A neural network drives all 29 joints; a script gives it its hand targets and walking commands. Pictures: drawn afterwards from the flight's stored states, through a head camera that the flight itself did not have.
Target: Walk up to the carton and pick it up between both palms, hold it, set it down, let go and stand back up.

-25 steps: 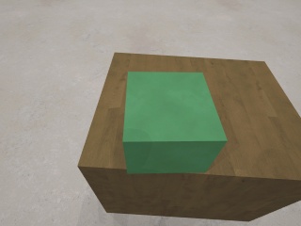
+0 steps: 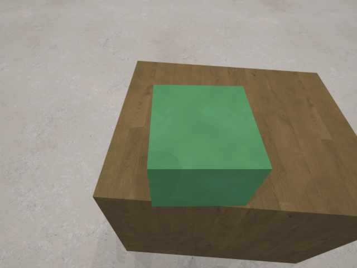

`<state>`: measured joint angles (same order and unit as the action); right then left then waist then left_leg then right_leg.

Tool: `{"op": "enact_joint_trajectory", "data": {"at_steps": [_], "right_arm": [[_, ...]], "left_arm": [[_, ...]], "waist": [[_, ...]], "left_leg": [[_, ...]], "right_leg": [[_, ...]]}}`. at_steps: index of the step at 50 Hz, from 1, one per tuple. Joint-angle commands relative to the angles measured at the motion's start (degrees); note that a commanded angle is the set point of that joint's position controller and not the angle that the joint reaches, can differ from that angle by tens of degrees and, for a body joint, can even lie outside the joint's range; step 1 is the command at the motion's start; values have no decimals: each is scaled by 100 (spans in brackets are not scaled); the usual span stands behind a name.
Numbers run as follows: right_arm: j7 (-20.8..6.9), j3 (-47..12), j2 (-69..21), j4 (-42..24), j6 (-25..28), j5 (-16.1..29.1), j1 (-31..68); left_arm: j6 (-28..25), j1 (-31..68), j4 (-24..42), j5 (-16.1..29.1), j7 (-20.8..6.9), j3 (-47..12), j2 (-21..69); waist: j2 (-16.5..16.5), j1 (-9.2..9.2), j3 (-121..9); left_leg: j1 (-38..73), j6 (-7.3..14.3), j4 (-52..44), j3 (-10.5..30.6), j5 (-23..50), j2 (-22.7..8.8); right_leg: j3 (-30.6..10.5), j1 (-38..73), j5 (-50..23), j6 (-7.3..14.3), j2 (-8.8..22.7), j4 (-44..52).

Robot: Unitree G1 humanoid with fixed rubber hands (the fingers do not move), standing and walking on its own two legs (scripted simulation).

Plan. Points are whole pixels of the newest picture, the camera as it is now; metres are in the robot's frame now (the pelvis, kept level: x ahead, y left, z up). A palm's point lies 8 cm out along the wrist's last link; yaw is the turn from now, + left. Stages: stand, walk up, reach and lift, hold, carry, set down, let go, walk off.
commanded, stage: stand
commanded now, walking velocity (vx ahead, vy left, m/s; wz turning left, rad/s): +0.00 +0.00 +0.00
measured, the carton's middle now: (198, 144) +0.43 -0.04 +0.00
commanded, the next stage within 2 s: none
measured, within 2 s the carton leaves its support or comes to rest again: neither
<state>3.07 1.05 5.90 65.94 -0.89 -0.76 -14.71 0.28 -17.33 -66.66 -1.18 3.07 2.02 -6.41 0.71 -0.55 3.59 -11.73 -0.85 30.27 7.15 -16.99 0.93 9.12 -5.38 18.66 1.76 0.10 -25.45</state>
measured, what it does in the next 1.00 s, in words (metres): stands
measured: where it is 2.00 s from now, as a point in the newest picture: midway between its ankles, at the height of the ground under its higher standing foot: outside the picture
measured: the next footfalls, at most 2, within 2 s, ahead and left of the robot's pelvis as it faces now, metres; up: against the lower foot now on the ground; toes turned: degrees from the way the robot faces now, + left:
none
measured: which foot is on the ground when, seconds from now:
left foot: down 0.00-1.00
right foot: down 0.00-1.00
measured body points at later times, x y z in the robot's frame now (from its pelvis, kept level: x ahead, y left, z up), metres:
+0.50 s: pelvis +0.00 +0.00 +0.00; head +0.01 +0.01 +0.45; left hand -0.03 +0.21 -0.17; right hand +0.00 -0.21 -0.16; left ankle -0.01 +0.13 -0.74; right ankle -0.05 -0.09 -0.74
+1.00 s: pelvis -0.01 +0.00 +0.00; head +0.01 +0.02 +0.45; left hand -0.04 +0.21 -0.17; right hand -0.01 -0.21 -0.16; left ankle -0.01 +0.13 -0.74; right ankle -0.05 -0.09 -0.74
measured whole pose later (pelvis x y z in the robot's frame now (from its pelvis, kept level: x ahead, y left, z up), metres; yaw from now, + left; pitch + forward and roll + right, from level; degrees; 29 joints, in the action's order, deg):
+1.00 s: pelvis -0.01 +0.00 +0.00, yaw +0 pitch -1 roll -1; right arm 2.9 1.1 6.0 65.0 -0.8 -0.8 -15.0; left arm 0.6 -17.2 -65.9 -1.2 3.0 2.1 -6.9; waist 0.8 -0.4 3.4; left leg -12.6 -0.6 30.8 7.2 -16.5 1.4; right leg 9.2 -6.6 18.7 1.5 0.7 -26.7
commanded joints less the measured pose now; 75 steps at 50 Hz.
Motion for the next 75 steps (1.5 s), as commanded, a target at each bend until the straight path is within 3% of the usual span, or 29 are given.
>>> {"op": "enact_joint_trajectory", "data": {"at_steps": [1, 4, 7, 9, 12, 13, 18, 20, 24, 26, 29, 34, 35, 37, 41, 42, 43, 45, 48, 49, 54, 55, 59, 62, 63, 68, 69, 71, 75], "right_arm": [[11, 59, 420, -185, 71, 10, -311], [14, 62, 444, -114, 86, 6, -393], [45, 81, 574, -86, 63, -31, -490], [31, 56, 390, -168, 63, -33, -365], [11, 75, 490, -175, 60, -7, -470], [22, 119, 591, -230, 50, -6, -328], [14, 82, 459, -229, 53, -8, -369], [26, 78, 494, -196, 82, -21, -415], [-1, 86, 533, -234, 87, -7, -363], [-6, 60, 361, -244, 68, -5, -305], [13, 104, 550, -224, 62, 13, -387], [-14, 89, 509, -250, 52, -18, -339], [-19, 81, 499, -229, 48, -33, -417], [-6, 95, 525, -186, 76, 13, -502], [12, 82, 478, -253, 83, -1, -370], [-13, 81, 479, -200, 95, -10, -490], [-18, 49, 409, -191, 91, -2, -463], [-3, 61, 448, -252, 76, -5, -378], [-2, 67, 449, -269, 64, -2, -342], [11, 116, 603, -271, 65, -5, -383], [-12, 71, 432, -241, 87, -8, -410], [16, 60, 441, -259, 82, -37, -366], [11, 77, 542, -324, 83, -14, -301], [-8, 75, 452, -287, 68, 19, -406], [1, 65, 494, -282, 70, -16, -348], [-16, 112, 608, -303, 97, -7, -326], [-1, 97, 568, -276, 90, -11, -386], [4, 82, 488, -329, 92, -20, -314], [12, 119, 613, -305, 74, 14, -364]], "left_arm": [[-33, -691, 2, 30, 20, 88, -459], [-19, -649, 24, 9, 27, 80, -421], [-18, -552, 61, -13, 16, 106, -526], [11, -623, 37, -3, 6, 125, -537], [12, -567, 65, 8, 21, 85, -357], [2, -561, 66, 18, 14, 96, -409], [13, -526, 81, -17, 43, 93, -456], [18, -531, 109, 28, 10, 111, -450], [3, -464, 93, -1, 19, 123, -573], [1, -638, 64, 13, 10, 99, -398], [14, -561, 46, -19, 43, 75, -440], [14, -537, 86, 0, 17, 81, -472], [33, -582, 74, 5, 0, 98, -578], [11, -615, 56, 14, 0, 82, -525], [0, -475, 105, -14, 25, 95, -516], [6, -497, 94, 1, 17, 75, -469], [13, -523, 118, 30, 0, 72, -432], [10, -586, 94, 33, 5, 77, -479], [12, -577, 140, 6, 31, 73, -435], [5, -612, 101, -7, 25, 95, -526], [18, -673, 90, 24, 7, 84, -500], [25, -583, 155, 7, -19, 118, -601], [19, -620, 143, 7, 12, 95, -490], [16, -505, 160, 15, 24, 80, -463], [13, -571, 150, 4, 3, 102, -566], [19, -530, 162, 5, 13, 64, -454], [29, -523, 159, -9, 4, 72, -440], [21, -676, 123, 30, -3, 94, -520], [9, -543, 150, 6, -6, 59, -374]], "waist": [[-157, -27, -120], [-252, -31, 122], [-47, -29, 178], [-330, -39, 101], [-12, 27, 106], [-159, -32, 141], [-99, 33, 120], [-226, -19, 14], [40, 13, 139], [-252, -53, 58], [-45, 24, 189], [-77, 14, 220], [-231, -4, 251], [-317, -10, 91], [-53, -5, -37], [-154, 50, 122], [-257, -9, 67], [-54, -7, 86], [-93, -20, 120], [48, -15, 120], [-277, 6, 131], [-97, -30, 217], [-116, -40, 130], [-95, 78, 246], [-219, -9, 98], [-210, 4, 225], [-69, -2, 149], [-282, -63, 18], [-168, -30, 161]], "left_leg": [[-369, 248, -336, 142, 1860, -342], [-423, 262, -397, 213, 2141, -398], [-548, 271, -346, 221, 2077, -362], [-373, 258, -341, 209, 2199, -395], [-465, 316, -321, 285, 1971, -401], [-439, 289, -359, 246, 2012, -365], [-503, 296, -381, 251, 1808, -361], [-494, 279, -354, 206, 1861, -335], [-445, 278, -399, 277, 1681, -337], [-456, 275, -362, 217, 1909, -351], [-425, 287, -428, 253, 1773, -332], [-468, 276, -490, 274, 1478, -316], [-459, 249, -495, 237, 1503, -324], [-418, 260, -518, 281, 1673, -331], [-452, 296, -417, 252, 1759, -335], [-490, 288, -439, 262, 1794, -342], [-461, 280, -395, 241, 1818, -324], [-504, 308, -362, 297, 1804, -348], [-559, 297, -363, 241, 1753, -324], [-466, 267, -370, 230, 1786, -317], [-534, 308, -377, 294, 1738, -343], [-570, 316, -370, 285, 1746, -352], [-573, 306, -360, 297, 1751, -352], [-555, 291, -367, 227, 1630, -300], [-568, 297, -371, 259, 1722, -340], [-600, 293, -430, 320, 1792, -340], [-591, 327, -456, 363, 1663, -348], [-535, 310, -427, 312, 1692, -335], [-572, 314, -449, 328, 1731, -324]], "right_leg": [[-699, 329, -1596, 247, 690, 421], [-653, 152, -1455, 213, 645, 380], [-685, 178, -1359, 230, 666, 327], [-634, 71, -1339, 238, 615, 317], [-674, 87, -1291, 230, 642, 340], [-654, 27, -1192, 217, 634, 343], [-765, 102, -1185, 277, 715, 422], [-714, 205, -1145, 270, 684, 389], [-728, 59, -1135, 230, 658, 484], [-700, 173, -1219, 236, 661, 396], [-746, 20, -1183, 241, 699, 466], [-744, -74, -887, 264, 697, 500], [-731, -116, -775, 243, 653, 450], [-730, 23, -882, 236, 680, 444], [-727, 131, -1106, 270, 711, 449], [-723, 104, -1103, 237, 662, 398], [-742, 66, -1046, 258, 687, 424], [-704, 87, -1172, 214, 642, 446], [-697, 54, -1130, 255, 707, 443], [-677, -57, -1050, 253, 704, 426], [-703, -13, -1036, 236, 662, 398], [-721, -81, -903, 233, 646, 388], [-746, -35, -958, 262, 696, 403], [-756, -107, -989, 271, 747, 489], [-737, 67, -1021, 282, 718, 501], [-693, -58, -1042, 247, 698, 398], [-706, 37, -983, 223, 660, 391], [-729, 44, -835, 248, 677, 377], [-720, -91, -952, 248, 694, 413]]}}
